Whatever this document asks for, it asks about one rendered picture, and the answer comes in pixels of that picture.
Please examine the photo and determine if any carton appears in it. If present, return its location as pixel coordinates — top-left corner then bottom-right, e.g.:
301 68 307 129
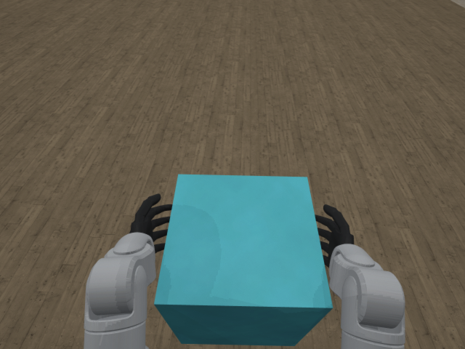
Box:
154 174 333 346

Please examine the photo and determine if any right robot hand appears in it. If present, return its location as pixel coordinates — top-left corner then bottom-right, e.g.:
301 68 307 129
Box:
315 204 354 268

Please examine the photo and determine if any robot right forearm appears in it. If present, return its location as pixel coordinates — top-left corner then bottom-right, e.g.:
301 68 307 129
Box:
329 244 405 349

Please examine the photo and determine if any left robot hand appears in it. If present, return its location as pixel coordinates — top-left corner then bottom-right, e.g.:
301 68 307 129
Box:
129 193 172 253

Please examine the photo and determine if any robot left forearm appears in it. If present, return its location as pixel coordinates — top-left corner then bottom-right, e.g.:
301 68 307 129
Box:
84 233 156 349

